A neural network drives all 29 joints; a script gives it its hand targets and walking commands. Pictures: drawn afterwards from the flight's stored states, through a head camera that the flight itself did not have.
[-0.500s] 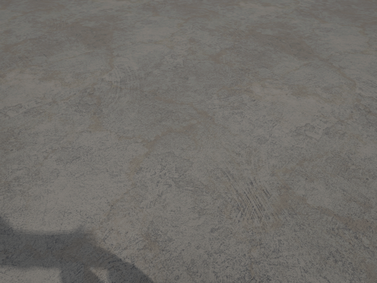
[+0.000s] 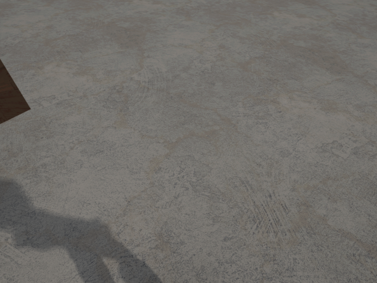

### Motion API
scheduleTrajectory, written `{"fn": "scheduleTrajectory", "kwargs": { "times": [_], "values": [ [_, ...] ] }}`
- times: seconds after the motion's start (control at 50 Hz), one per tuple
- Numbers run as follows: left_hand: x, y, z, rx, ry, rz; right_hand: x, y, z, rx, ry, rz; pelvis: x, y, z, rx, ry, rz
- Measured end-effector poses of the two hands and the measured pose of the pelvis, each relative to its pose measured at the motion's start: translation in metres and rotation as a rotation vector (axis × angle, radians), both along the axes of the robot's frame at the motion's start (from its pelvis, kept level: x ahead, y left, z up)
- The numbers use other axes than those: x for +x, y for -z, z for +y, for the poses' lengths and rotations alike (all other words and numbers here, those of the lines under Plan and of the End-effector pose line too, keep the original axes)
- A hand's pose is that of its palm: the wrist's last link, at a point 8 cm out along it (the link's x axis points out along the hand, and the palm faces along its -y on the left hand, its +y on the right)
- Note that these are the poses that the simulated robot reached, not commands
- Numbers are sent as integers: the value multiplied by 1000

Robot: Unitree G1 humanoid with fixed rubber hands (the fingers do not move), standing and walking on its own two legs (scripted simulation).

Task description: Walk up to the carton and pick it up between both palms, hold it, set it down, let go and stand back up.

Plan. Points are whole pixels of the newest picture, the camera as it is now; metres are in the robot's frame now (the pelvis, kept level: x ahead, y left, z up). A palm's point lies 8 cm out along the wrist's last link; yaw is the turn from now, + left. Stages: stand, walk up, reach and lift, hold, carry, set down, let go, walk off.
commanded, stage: walk up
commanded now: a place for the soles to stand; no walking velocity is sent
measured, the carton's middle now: out of the picture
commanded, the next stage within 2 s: none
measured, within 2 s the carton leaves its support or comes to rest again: neither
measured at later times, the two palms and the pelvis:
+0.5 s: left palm (1, 280) +0.18 +0.43 -0.12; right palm (231, 243) +0.25 -0.09 -0.11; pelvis +0.15 +0.15 -0.01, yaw +18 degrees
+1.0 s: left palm out of the picture +0.16 +0.46 -0.10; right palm (142, 131) +0.64 +0.17 -0.10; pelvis +0.36 +0.27 +0.00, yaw +40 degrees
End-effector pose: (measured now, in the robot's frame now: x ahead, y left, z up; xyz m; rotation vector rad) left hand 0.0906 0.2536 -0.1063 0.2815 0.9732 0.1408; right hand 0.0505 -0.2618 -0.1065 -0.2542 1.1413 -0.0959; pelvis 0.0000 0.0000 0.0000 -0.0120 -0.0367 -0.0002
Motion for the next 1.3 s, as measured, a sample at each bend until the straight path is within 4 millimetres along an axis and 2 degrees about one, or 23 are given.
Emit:
{"fn": "scheduleTrajectory", "kwargs": {
  "times": [0.06,0.12,0.2,0.26,0.3,0.34,0.46,0.54,0.6,0.66,0.72,0.8,0.9,1.0,1.08,1.14,1.18,1.22,1.3],
  "values": [
    [-13,0,26,23,-77,9,25,-6,3,-6,-50,-1,10,-1,13,-7,-55,-13],
    [-25,5,57,33,-148,33,60,-13,16,-12,-90,-26,23,0,29,-13,-107,-26],
    [-33,21,101,35,-227,65,116,-20,51,-30,-151,-94,49,8,60,-22,-168,-34],
    [-29,43,137,29,-258,100,159,-16,83,-61,-175,-175,72,25,91,-15,-197,-28],
    [-19,55,155,10,-263,123,177,-10,103,-76,-178,-209,81,34,107,0,-220,-22],
    [0,55,165,-18,-264,105,184,-6,121,-74,-176,-188,90,34,117,6,-237,-14],
    [72,21,174,-65,-244,-45,194,1,157,-59,-211,-58,128,15,143,17,-295,-17],
    [107,0,180,-61,-272,-85,218,9,175,-12,-235,2,164,8,157,18,-350,-7],
    [128,-10,188,-34,-317,-98,250,19,186,23,-261,28,196,8,165,23,-391,1],
    [143,-10,200,26,-377,-132,296,36,195,37,-326,41,233,20,170,26,-437,2],
    [137,-8,206,81,-464,-112,350,45,214,14,-449,57,260,25,179,5,-499,-17],
    [109,-12,204,74,-591,9,432,28,258,17,-572,-10,289,12,199,7,-560,-26],
    [81,-15,202,27,-714,149,521,2,333,61,-689,-100,326,-2,231,-5,-629,-19],
    [72,-4,208,-47,-813,259,587,-10,432,107,-813,-161,363,-1,274,-14,-693,-7],
    [80,19,231,-111,-879,320,627,-7,521,132,-901,-209,394,14,324,-25,-731,9],
    [98,40,261,-158,-887,345,647,3,571,126,-914,-255,412,29,362,-5,-777,13],
    [122,44,289,-173,-882,305,653,7,586,113,-884,-244,423,30,381,-13,-799,5],
    [155,41,324,-162,-864,221,656,7,591,83,-848,-211,436,26,397,-8,-813,-4],
    [227,21,392,-107,-819,28,661,4,586,23,-797,-128,464,13,428,13,-839,-1]
  ]
}}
